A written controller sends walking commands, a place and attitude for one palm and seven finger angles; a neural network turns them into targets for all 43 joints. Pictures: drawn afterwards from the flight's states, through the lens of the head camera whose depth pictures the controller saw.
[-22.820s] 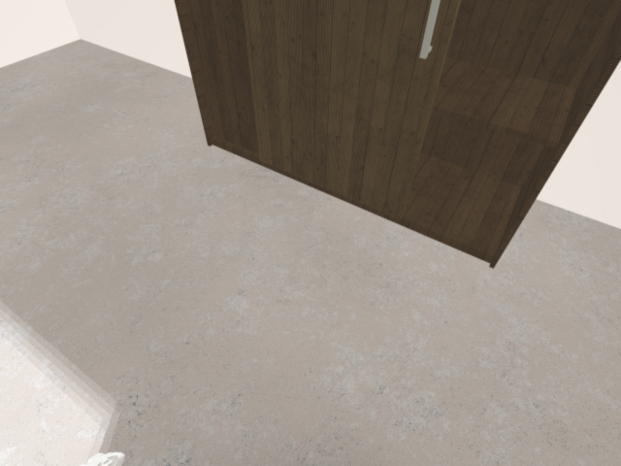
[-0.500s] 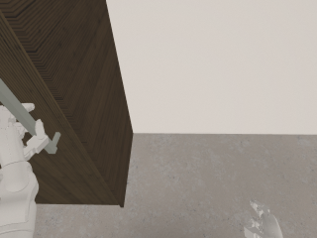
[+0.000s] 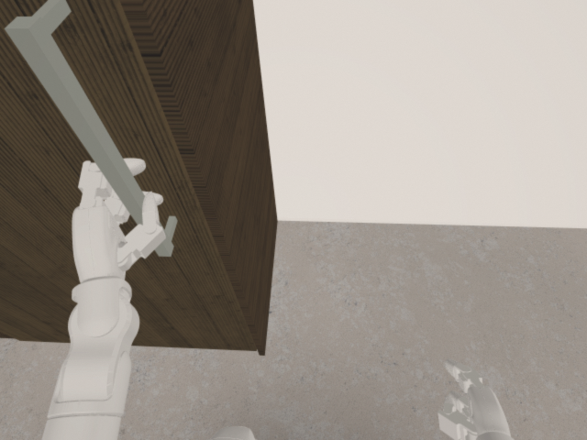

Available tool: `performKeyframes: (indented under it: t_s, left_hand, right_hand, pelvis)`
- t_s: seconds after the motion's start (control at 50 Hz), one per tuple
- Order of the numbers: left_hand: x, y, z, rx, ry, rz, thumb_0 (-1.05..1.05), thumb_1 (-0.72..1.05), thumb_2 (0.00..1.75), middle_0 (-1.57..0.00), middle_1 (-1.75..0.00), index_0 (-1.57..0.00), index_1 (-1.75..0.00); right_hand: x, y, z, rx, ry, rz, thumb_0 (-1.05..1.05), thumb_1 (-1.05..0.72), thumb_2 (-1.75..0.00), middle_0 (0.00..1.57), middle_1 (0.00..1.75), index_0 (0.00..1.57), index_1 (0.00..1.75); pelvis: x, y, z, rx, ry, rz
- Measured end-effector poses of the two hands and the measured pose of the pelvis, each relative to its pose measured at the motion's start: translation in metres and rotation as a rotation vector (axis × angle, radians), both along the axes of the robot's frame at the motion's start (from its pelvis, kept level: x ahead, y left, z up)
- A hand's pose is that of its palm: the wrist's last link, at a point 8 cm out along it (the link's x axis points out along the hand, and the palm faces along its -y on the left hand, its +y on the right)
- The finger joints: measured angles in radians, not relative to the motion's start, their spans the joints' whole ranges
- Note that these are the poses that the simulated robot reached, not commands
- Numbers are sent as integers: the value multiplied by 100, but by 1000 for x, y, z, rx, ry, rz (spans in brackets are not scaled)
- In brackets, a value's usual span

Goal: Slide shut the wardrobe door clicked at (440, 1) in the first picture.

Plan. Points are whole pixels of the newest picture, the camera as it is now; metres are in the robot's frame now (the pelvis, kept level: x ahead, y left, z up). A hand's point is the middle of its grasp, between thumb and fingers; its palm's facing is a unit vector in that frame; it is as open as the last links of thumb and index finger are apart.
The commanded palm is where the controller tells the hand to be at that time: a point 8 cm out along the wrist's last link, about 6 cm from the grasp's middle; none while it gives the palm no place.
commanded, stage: stop walking and hold the door there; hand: left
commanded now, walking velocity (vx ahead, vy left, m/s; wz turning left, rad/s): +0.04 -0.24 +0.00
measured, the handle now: (125, 162) +0.37 +0.23 +0.18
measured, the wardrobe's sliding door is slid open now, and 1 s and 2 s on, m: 0.00 0.00 0.00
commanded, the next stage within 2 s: loosen the grip on the handle in 0.68 s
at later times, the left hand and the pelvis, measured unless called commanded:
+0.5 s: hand (156, 227) +0.32 +0.19 +0.13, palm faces +0.23 -0.97 -0.11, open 6.0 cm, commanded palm +0.29 +0.19 +0.13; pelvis +0.00 +0.04 +0.01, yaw +1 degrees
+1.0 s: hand (152, 215) +0.33 +0.20 +0.14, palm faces +0.26 -0.96 -0.10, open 7.9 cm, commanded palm +0.28 +0.24 +0.14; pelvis +0.00 +0.03 +0.01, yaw +1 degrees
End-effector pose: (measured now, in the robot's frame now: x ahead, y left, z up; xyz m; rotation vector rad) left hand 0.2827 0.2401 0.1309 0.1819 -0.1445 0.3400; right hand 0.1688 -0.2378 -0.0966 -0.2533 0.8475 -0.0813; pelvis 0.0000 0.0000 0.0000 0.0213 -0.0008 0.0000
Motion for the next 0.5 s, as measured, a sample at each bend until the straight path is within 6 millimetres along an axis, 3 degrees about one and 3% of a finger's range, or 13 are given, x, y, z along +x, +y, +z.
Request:
performKeyframes:
  t_s: [0.04,0.18,0.26,0.38,0.5]
  left_hand:
    - [1,1,-3,-25,-33,-35,-4,73,84,-39,-137,-14,-133]
    - [2,-1,-1,-69,-11,-71,-2,78,85,-43,-139,-10,-134]
    - [2,-1,2,-42,30,-94,-1,80,86,-41,-139,-13,-136]
    - [3,2,3,-55,46,-135,-1,80,86,-39,-140,-18,-138]
    - [3,0,4,-56,51,-116,-1,80,86,-38,-140,-17,-139]
  right_hand:
    - [3,12,-2,-4,-29,-28,1,-91,-90,20,30,20,30]
    - [2,73,0,117,-12,61,1,-91,-90,19,30,20,30]
    - [4,95,-1,162,-2,86,1,-90,-90,20,30,20,30]
    - [11,102,11,133,-28,74,1,-90,-90,20,30,20,30]
    - [18,91,18,118,-64,84,1,-90,-90,20,30,20,30]
  pelvis:
    - [-3,12,-6,2,-11,7]
    - [-3,25,3,7,-26,11]
    - [-2,34,9,-28,-19,15]
    - [2,45,13,-18,-8,9]
    - [1,38,14,-1,-9,19]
